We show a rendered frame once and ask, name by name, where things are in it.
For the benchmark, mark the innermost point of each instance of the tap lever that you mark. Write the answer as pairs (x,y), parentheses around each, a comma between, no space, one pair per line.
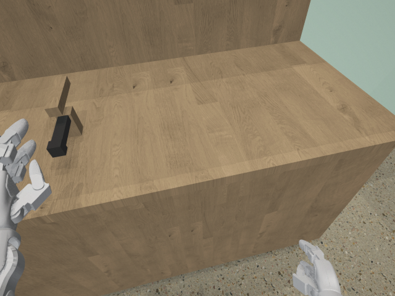
(57,146)

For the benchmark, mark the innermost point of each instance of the counter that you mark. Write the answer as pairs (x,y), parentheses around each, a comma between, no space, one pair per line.
(202,132)

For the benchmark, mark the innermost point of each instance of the robot left forearm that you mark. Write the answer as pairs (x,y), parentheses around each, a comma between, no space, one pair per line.
(12,262)

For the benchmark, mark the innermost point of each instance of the right robot hand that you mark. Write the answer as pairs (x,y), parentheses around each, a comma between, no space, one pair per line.
(310,280)

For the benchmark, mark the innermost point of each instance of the left robot hand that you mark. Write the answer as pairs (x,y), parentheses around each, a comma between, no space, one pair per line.
(12,171)

